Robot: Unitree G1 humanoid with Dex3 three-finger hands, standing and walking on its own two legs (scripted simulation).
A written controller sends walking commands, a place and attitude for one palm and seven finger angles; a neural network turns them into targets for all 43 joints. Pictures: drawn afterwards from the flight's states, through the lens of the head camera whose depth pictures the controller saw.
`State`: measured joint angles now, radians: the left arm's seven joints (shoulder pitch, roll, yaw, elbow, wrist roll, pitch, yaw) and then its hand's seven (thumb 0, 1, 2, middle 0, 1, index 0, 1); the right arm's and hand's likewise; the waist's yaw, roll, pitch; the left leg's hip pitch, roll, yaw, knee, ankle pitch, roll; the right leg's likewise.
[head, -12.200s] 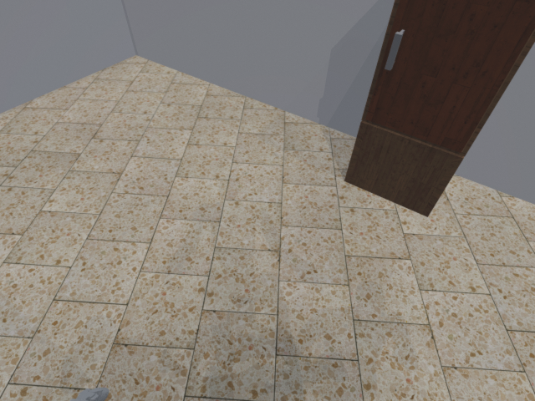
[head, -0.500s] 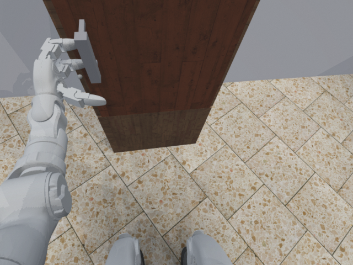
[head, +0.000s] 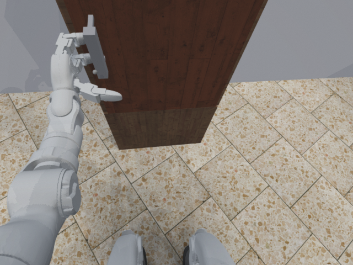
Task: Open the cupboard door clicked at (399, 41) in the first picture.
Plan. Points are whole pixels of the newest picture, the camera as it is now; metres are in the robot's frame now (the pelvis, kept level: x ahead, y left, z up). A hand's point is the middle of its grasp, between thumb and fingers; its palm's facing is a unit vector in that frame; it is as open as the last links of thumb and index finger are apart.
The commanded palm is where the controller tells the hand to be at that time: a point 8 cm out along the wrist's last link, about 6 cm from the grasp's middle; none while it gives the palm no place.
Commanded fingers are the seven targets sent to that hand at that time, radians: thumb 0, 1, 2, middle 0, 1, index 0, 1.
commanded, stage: slide the fingers in behind the handle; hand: left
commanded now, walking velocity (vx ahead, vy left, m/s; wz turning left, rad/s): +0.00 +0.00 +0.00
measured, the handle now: (97, 48) +0.59 +0.15 +0.07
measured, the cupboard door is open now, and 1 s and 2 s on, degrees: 0 1 23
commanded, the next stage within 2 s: close the thumb around the handle in 0.42 s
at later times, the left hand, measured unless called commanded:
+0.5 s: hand (107, 69) +0.53 +0.12 +0.07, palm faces +0.05 -1.00 -0.02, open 14.1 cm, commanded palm +0.50 +0.16 +0.07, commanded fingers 0.00 -0.50 0.30 -0.30 -1.20 -0.30 -1.20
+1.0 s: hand (106, 69) +0.53 +0.12 +0.07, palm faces +0.05 -1.00 -0.01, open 8.0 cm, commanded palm +0.50 +0.17 +0.07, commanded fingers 0.00 0.90 0.90 -0.40 -1.35 -0.40 -1.35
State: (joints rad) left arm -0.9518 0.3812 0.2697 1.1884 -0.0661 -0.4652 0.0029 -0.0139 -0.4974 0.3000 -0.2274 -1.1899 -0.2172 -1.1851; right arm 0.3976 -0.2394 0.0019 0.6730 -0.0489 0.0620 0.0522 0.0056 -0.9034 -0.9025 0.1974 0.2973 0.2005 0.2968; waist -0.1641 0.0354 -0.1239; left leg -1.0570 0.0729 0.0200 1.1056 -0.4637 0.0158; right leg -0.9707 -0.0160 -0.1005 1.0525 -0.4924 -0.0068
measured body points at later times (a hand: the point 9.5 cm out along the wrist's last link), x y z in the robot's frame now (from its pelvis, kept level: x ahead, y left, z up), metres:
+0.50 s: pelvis +0.01 -0.01 +0.00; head +0.14 +0.01 +0.43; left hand +0.52 +0.17 +0.07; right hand -0.01 -0.26 -0.11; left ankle +0.02 +0.11 -0.66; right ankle +0.00 -0.12 -0.66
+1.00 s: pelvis +0.01 +0.00 +0.00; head +0.14 +0.01 +0.43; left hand +0.52 +0.18 +0.07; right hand -0.01 -0.26 -0.11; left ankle +0.02 +0.11 -0.66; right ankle +0.00 -0.12 -0.66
